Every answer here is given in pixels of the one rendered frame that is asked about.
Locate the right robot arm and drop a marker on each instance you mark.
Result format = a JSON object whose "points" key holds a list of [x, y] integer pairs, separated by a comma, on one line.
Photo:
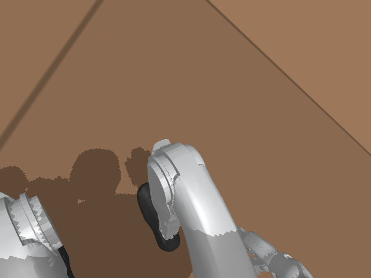
{"points": [[283, 265]]}

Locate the right robot foot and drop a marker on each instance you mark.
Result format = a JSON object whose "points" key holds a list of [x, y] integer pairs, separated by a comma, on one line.
{"points": [[151, 217]]}

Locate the right robot hand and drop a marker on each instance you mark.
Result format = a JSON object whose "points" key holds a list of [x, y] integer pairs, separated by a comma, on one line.
{"points": [[260, 248]]}

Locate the left robot foot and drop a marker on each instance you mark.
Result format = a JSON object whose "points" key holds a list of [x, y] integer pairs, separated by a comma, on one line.
{"points": [[65, 258]]}

